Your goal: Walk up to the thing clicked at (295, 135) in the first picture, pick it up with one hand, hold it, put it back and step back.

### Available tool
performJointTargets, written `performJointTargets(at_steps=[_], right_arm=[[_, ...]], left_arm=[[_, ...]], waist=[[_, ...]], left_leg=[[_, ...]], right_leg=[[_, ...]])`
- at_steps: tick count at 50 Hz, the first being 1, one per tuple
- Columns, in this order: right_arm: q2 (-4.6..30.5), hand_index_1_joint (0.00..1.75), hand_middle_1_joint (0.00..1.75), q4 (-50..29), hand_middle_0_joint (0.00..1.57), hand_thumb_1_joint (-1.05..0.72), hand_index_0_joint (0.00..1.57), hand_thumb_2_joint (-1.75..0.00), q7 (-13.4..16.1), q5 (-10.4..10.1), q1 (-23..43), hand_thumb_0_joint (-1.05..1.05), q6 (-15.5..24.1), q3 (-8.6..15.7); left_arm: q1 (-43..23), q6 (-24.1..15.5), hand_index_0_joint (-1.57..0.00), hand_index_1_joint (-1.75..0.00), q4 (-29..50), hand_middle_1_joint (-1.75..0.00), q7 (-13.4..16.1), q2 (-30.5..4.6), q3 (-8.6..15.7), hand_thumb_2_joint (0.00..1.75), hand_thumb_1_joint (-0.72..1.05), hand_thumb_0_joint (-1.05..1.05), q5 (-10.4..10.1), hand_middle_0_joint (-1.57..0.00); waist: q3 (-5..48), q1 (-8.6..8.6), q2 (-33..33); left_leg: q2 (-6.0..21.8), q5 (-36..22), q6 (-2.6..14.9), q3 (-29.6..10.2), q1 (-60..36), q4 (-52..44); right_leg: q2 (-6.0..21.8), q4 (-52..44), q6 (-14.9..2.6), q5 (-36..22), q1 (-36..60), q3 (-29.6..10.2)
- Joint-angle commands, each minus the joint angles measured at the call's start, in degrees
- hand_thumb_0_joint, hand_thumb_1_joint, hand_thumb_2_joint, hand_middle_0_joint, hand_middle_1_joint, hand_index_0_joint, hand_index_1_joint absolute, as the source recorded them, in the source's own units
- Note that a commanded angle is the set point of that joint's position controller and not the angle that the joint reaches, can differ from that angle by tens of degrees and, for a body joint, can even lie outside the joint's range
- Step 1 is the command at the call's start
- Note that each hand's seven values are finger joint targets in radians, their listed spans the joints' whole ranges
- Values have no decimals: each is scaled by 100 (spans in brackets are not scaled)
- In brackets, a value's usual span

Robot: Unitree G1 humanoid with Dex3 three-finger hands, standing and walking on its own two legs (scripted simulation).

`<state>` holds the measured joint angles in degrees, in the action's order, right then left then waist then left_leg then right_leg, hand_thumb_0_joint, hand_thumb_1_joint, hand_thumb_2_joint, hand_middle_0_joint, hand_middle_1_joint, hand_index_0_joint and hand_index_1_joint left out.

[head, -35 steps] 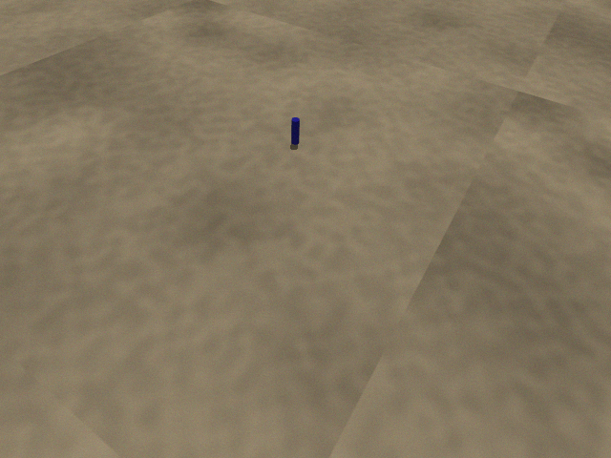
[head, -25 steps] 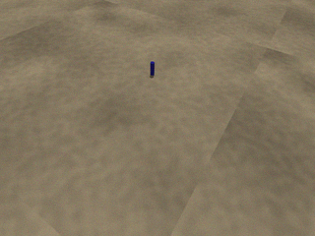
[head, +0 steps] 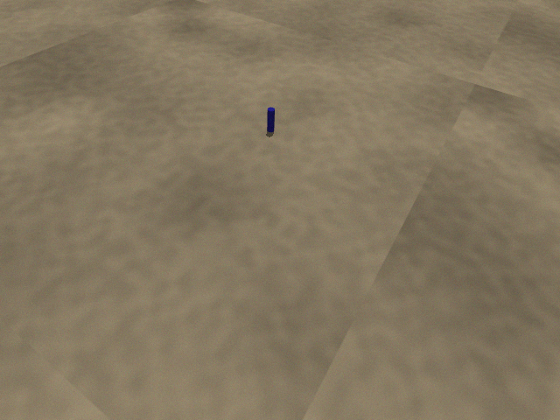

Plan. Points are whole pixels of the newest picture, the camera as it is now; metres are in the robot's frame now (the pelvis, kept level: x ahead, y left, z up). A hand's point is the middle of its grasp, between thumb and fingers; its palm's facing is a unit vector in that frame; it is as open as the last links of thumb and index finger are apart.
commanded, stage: stand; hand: left
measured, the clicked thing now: (270, 120) +1.78 +0.05 -0.71
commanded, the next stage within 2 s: walk up in 0.42 s
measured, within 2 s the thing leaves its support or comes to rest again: neither
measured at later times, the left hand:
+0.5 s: hand out of the picture +0.08 +0.26 -0.16, palm faces -0.02 -0.94 -0.33, open 7.4 cm
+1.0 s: hand (157, 376) +0.22 +0.20 -0.14, palm faces -0.02 -0.92 -0.39, open 7.4 cm
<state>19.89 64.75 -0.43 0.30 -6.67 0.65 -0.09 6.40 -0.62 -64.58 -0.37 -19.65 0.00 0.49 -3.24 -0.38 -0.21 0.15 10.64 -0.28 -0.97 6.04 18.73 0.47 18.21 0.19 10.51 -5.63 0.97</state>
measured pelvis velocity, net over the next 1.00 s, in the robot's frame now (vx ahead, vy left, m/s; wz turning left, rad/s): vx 0.19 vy -0.09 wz -0.04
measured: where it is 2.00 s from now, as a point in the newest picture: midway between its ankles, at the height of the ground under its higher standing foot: (305, 287)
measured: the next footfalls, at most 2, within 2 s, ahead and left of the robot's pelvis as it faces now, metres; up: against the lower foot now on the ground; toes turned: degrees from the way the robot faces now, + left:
right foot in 0.72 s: +0.17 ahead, -0.20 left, +0.00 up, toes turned -8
left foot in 1.16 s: +0.46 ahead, +0.05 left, +0.00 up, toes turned +3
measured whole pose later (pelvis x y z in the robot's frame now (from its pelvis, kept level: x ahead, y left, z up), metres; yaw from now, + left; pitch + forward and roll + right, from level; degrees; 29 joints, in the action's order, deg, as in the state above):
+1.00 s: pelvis +0.19 -0.09 -0.01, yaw -3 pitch -2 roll -1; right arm 25.1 54.9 -6.1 1.1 -12.1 2.1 4.7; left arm 18.5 -4.9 -54.9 -3.6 -22.8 3.3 0.6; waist -2.4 -2.2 -4.0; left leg 3.9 12.5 -0.2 -1.6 29.9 48.5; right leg -0.7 19.7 -1.8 15.9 -1.6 5.7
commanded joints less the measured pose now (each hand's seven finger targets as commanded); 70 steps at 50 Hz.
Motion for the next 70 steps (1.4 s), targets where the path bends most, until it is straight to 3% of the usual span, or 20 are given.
performJointTargets(at_steps=[1,20,21,22,25,27,33,36,37,38,39,44,54,57,58,59,60,62,64,70], right_arm=[[1197,30,30,-373,20,-90,20,-90,107,17,244,0,139,205],[1211,30,30,-394,20,-90,20,-90,110,11,255,0,126,197],[1842,30,30,-761,20,-90,20,-90,-34,136,-141,0,278,622],[1903,30,30,-726,20,-90,20,-90,-114,193,-181,0,301,687],[1986,30,30,-820,20,-90,20,-90,-171,214,-582,0,357,869],[2101,30,30,-972,20,-90,20,-90,-163,182,-840,0,447,939],[1947,30,30,-1440,20,-90,20,-90,-273,217,104,0,428,889],[1565,30,30,-1510,20,-90,20,-90,-289,233,216,0,358,762],[1116,30,30,-1654,20,-90,20,-90,-305,183,127,0,370,591],[1281,30,30,-1785,20,-90,20,-90,-258,100,201,0,350,599],[1736,30,30,-1700,20,-90,20,-90,-232,117,405,0,352,702],[1602,30,30,-1174,20,-90,20,-90,-408,36,-676,0,326,699],[1363,30,30,-1836,20,-90,20,-90,-576,121,441,0,342,734],[1517,30,30,-1585,20,-90,20,-90,-446,197,-605,0,401,849],[1866,30,30,-1388,20,-90,20,-90,-381,312,-1597,0,431,999],[2439,30,30,-1485,20,-90,20,-90,-306,319,-2089,0,445,1188],[2452,30,30,-1560,20,-90,20,-90,-288,60,-2066,0,455,1217],[2077,30,30,-1801,20,-90,20,-90,-198,-49,-1316,0,441,1001],[1785,30,30,-1910,20,-90,20,-90,-186,-53,-880,0,492,865],[1896,30,30,-2097,20,-90,20,-90,-249,2,-766,0,635,822]], left_arm=[[-212,-120,-20,-30,363,-30,89,-1225,228,90,90,0,3,-20],[-199,-111,-20,-30,377,-30,100,-1226,226,90,90,0,0,-20],[144,-202,-20,-30,775,-30,-111,-1911,667,90,90,0,120,-20],[10,-213,-20,-30,806,-30,-192,-1818,663,90,90,0,177,-20],[-828,-227,-20,-30,1279,-30,-330,-1345,613,90,90,0,191,-20],[-894,-296,-20,-30,1440,-30,-371,-1522,602,90,90,0,169,-20],[153,-308,-20,-30,1216,-30,-555,-1561,693,90,90,0,125,-20],[1818,-386,-20,-30,709,-30,-399,-1880,915,90,90,0,125,-20],[2487,-435,-20,-30,675,-30,-278,-2426,1084,90,90,0,179,-20],[2131,-471,-20,-30,901,-30,-264,-2748,1027,90,90,0,156,-20],[1370,-461,-20,-30,1200,-30,-259,-2731,979,90,90,0,71,-20],[647,-589,-20,-30,1422,-30,-199,-1956,746,90,90,0,-37,-20],[1039,-581,-20,-30,1601,-30,-219,-2046,734,90,90,0,-15,-20],[1160,-517,-20,-30,1664,-30,-161,-1977,652,90,90,0,-68,-20],[1423,-487,-20,-30,1717,-30,-130,-1667,549,90,90,0,-95,-20],[1608,-489,-20,-30,1849,-30,-107,-1378,492,90,90,0,-234,-20],[1341,-499,-20,-30,1808,-30,-41,-1821,577,90,90,0,-203,-20],[1166,-547,-20,-30,1751,-30,-80,-1792,475,90,90,0,-200,-20],[1344,-499,-20,-30,1619,-30,-158,-1707,500,90,90,0,-191,-20],[864,-416,-20,-30,1782,-30,-447,-1470,521,90,90,0,-14,-20]], waist=[[482,8,25],[503,19,19],[1216,28,219],[726,71,-86],[-550,462,-874],[-390,545,-493],[14,-83,-972],[682,-926,572],[755,-1206,2154],[492,-975,1970],[-251,-702,924],[-235,-29,666],[-229,-295,419],[357,234,-220],[979,639,-863],[1551,843,-1965],[1747,845,-1207],[899,415,-383],[268,151,-656],[-108,128,-820]], left_leg=[[689,-929,163,-513,23,-297],[705,-1072,154,-512,-30,-293],[629,2170,610,-617,-299,269],[727,3161,722,-837,-13,192],[1905,3354,1335,-2300,-398,-948],[2365,3101,1655,-2773,-850,-1294],[1358,2029,1006,-641,463,-770],[547,1785,645,383,2082,2001],[-181,2503,457,705,3500,4014],[-319,2301,268,-117,3804,4783],[201,1799,227,-714,3746,4959],[479,334,109,-531,2686,3902],[510,-556,148,431,1546,1411],[-4,78,414,798,86,870],[407,557,802,132,-1305,863],[2071,1138,1518,-2845,-2561,331],[2466,1218,1915,-3772,-2501,-219],[2095,87,1363,-1941,-1160,-114],[1802,-305,1278,-1014,-80,-338],[1617,127,1401,-169,442,-663]], right_leg=[[710,-220,-169,-757,127,-500],[724,-238,-154,-860,176,-465],[433,361,-365,1949,-33,-562],[467,699,-422,2782,-845,-657],[143,2460,-218,1572,-3226,-93],[546,2867,-170,1744,-3695,-668],[408,1664,-16,723,-1235,61],[-11,1071,-79,471,1698,504],[988,-43,-379,2485,2356,-1391],[2416,-1322,-1065,3965,1349,-4090],[2665,-1503,-1445,4354,442,-4297],[1419,-1080,-1003,1627,-206,-1244],[1324,-598,-1064,-7,-275,-224],[969,1595,-874,-2047,-234,238],[668,3260,-614,-1729,-1153,400],[-396,5182,-240,486,-2925,364],[-309,5522,-369,1879,-3227,-615],[170,5379,-346,1150,-3004,-1013],[476,4770,-257,960,-2708,-716],[741,2544,-24,287,-2382,-112]])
